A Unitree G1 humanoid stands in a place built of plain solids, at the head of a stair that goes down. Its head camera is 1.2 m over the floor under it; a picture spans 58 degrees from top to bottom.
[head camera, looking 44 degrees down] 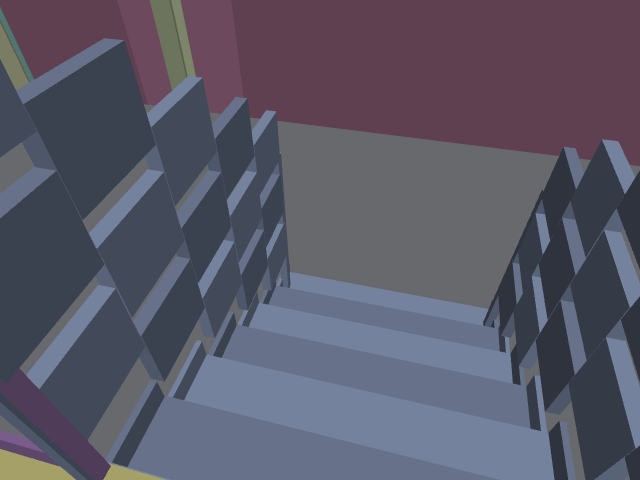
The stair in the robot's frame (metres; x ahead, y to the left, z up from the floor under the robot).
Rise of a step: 0.16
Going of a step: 0.26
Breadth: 1.32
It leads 14 degrees to the right of straight ahead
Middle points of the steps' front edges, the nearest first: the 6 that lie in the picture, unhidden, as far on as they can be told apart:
0.52 -0.11 -0.16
0.77 -0.17 -0.32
1.02 -0.23 -0.48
1.27 -0.30 -0.64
1.53 -0.36 -0.80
1.78 -0.42 -0.96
